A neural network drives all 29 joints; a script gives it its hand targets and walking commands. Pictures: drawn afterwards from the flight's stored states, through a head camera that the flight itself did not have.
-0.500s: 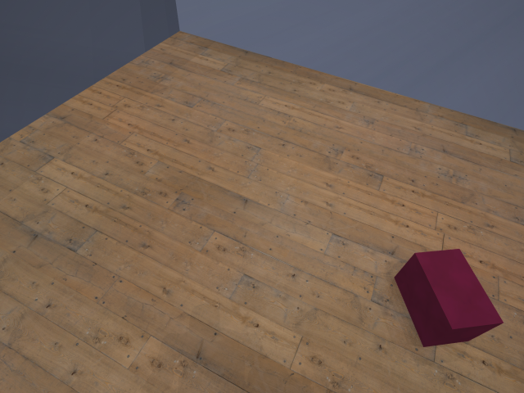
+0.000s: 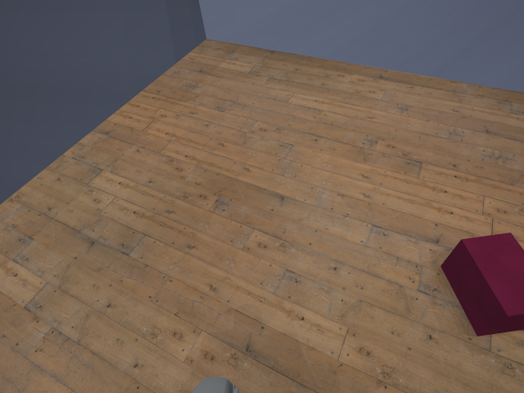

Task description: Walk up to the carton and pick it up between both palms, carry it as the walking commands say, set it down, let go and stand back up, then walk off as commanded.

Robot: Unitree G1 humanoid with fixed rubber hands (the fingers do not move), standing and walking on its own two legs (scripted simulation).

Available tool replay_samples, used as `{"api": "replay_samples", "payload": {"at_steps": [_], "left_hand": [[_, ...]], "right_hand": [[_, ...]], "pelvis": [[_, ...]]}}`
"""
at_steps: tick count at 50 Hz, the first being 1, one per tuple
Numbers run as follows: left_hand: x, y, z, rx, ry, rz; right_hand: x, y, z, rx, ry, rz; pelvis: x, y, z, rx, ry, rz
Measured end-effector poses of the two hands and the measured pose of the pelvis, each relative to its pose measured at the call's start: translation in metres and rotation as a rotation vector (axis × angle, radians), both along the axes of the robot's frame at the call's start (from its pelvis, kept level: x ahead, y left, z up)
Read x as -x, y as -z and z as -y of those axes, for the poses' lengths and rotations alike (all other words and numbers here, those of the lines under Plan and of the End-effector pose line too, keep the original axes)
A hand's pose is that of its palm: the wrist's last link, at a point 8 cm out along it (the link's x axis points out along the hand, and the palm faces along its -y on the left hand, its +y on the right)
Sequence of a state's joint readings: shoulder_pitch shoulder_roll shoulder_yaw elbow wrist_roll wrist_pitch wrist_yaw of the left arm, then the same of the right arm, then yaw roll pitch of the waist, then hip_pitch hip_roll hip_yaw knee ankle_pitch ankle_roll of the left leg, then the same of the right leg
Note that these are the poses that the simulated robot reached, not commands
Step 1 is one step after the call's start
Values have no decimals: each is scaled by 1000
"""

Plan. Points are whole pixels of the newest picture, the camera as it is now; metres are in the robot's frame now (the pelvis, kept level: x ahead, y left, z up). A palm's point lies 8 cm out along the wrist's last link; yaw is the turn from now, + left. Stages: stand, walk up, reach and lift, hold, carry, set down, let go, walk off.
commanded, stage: walk off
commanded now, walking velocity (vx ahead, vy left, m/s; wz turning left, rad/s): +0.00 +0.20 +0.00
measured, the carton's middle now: (494, 283) +0.57 -0.78 -0.68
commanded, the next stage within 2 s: none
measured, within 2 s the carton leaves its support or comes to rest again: neither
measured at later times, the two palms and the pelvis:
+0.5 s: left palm out of the picture +0.05 +0.42 -0.15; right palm out of the picture +0.03 -0.08 -0.14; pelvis +0.00 +0.16 -0.01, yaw +0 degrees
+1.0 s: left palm out of the picture -0.02 +0.51 -0.13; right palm out of the picture +0.06 -0.02 -0.14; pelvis -0.02 +0.24 -0.01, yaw +1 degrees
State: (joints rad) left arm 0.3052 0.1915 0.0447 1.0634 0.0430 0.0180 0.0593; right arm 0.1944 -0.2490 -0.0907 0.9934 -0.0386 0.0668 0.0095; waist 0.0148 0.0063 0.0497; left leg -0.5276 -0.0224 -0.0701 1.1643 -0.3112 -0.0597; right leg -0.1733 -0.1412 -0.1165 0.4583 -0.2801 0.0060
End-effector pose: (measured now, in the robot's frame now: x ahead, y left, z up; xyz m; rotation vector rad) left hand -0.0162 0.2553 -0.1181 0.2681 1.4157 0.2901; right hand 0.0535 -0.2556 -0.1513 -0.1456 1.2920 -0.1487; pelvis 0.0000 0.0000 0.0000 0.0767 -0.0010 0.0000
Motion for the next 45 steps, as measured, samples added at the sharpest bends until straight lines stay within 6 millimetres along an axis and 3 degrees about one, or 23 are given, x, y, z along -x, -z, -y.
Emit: {"api": "replay_samples", "payload": {"at_steps": [6,10,12,16,20,25,32,36,41,45], "left_hand": [[19,11,-40,22,-38,-15],[22,32,-79,57,-62,-20],[18,45,-101,73,-54,-22],[-6,44,-126,90,-27,-2],[-39,37,-147,85,25,55],[-70,29,-169,62,59,116],[-94,18,-173,40,91,177],[-81,20,-173,22,82,182],[-37,10,-194,0,50,94],[-17,5,-218,-2,25,68]], "right_hand": [[-16,-5,-37,5,-50,-4],[-36,-11,-72,46,-89,37],[-36,-13,-89,75,-93,49],[-18,-27,-116,107,-67,38],[5,-28,-141,106,-26,7],[23,-16,-172,65,2,-9],[54,13,-208,-16,18,-79],[59,26,-213,-40,24,-103],[34,6,-206,-9,5,-45],[16,-5,-206,21,-13,-10]], "pelvis": [[4,4,-36,18,-14,-7],[3,14,-71,56,-20,-20],[3,20,-89,61,-22,-22],[6,11,-115,90,-7,-27],[6,5,-136,99,-4,-35],[5,7,-157,84,5,-39],[6,14,-179,62,7,-30],[9,20,-185,59,17,-19],[11,7,-195,30,16,-6],[14,2,-212,15,-1,-11]]}}
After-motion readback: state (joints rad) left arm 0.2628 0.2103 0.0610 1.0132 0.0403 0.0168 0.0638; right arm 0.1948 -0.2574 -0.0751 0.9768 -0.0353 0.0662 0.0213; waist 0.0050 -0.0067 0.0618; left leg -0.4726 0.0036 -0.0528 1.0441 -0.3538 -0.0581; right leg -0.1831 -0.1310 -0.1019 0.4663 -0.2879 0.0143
